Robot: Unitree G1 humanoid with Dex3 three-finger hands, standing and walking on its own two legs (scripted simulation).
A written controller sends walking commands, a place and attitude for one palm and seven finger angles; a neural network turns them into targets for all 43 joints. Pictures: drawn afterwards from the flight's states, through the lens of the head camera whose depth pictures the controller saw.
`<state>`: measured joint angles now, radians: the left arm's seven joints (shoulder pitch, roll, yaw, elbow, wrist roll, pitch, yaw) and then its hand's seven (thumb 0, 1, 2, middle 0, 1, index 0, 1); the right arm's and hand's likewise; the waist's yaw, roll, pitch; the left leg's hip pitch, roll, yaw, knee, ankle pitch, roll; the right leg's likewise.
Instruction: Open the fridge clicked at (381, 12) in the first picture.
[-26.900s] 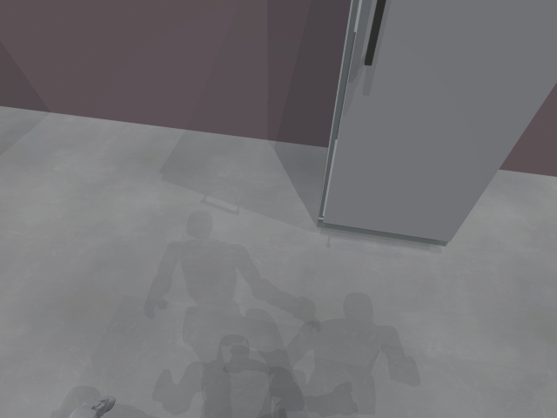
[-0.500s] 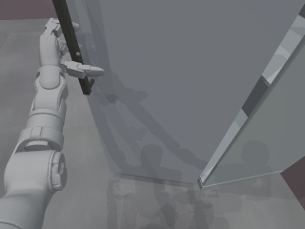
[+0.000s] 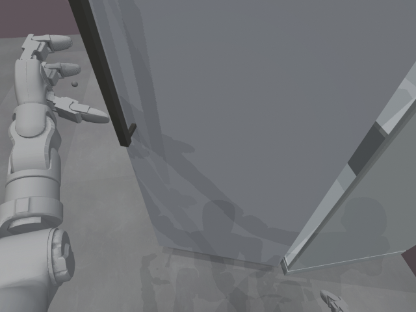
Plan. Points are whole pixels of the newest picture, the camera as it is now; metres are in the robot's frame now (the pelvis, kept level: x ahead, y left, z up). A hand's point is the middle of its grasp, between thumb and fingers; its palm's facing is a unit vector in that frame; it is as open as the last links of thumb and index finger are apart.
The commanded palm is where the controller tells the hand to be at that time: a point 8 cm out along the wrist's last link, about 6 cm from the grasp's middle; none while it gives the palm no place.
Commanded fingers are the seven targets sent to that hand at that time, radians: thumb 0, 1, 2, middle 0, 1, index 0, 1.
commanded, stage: slip the hand off the handle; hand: left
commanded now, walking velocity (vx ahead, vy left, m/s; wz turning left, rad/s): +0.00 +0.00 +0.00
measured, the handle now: (107, 65) +0.47 +0.20 +0.24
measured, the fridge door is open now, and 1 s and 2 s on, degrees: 71 71 71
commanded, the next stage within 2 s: draw the hand back to the body in 1.04 s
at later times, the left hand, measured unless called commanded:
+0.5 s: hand (46, 89) +0.42 +0.29 +0.23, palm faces +0.28 -0.95 -0.15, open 14.7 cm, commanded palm +0.37 +0.33 +0.23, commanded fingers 0.00 -0.55 0.20 -0.25 -1.15 -0.25 -1.15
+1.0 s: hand (9, 130) +0.32 +0.30 +0.22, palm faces +0.29 -0.95 -0.13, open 14.7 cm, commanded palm +0.28 +0.34 +0.23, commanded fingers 0.00 -0.55 0.20 -0.25 -1.15 -0.25 -1.15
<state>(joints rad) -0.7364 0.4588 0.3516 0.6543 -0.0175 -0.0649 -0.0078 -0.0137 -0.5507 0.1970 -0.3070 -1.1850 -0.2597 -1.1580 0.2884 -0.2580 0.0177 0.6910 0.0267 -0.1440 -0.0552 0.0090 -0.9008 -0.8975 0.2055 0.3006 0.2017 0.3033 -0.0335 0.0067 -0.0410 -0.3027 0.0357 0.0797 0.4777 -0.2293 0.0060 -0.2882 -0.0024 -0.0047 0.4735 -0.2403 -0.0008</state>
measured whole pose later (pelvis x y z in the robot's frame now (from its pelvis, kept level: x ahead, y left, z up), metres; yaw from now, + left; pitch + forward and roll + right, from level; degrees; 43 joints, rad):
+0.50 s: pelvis +0.01 +0.00 +0.00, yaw +0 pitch +5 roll -1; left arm -0.67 0.57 0.45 0.67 -0.10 -0.09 -0.21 -0.01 -0.55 0.20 -0.26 -1.15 -0.25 -1.16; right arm 0.37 -0.27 0.02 0.68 0.04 -0.09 -0.07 0.01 -0.90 -0.90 0.21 0.30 0.20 0.30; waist -0.03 0.02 -0.07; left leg -0.35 0.04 0.07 0.54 -0.27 0.01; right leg -0.32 0.00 -0.02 0.51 -0.28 0.00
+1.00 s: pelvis -0.01 +0.00 +0.00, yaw +2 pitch +0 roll -1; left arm -0.39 0.48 0.42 0.29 -0.20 0.06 -0.22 -0.01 -0.55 0.20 -0.26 -1.15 -0.26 -1.16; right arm 0.22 -0.25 0.06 0.64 0.06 -0.13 -0.12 0.01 -0.90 -0.90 0.21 0.30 0.20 0.30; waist 0.04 0.04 -0.07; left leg -0.29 0.02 0.04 0.53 -0.25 0.01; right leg -0.25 -0.02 -0.04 0.51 -0.26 0.00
